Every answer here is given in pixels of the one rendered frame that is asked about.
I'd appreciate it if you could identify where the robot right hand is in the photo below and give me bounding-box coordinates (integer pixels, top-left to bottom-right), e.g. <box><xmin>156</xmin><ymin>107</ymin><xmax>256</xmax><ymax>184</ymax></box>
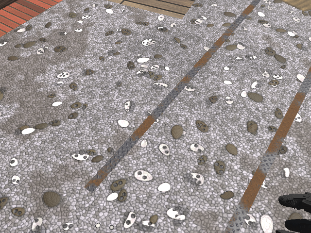
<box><xmin>276</xmin><ymin>192</ymin><xmax>311</xmax><ymax>233</ymax></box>

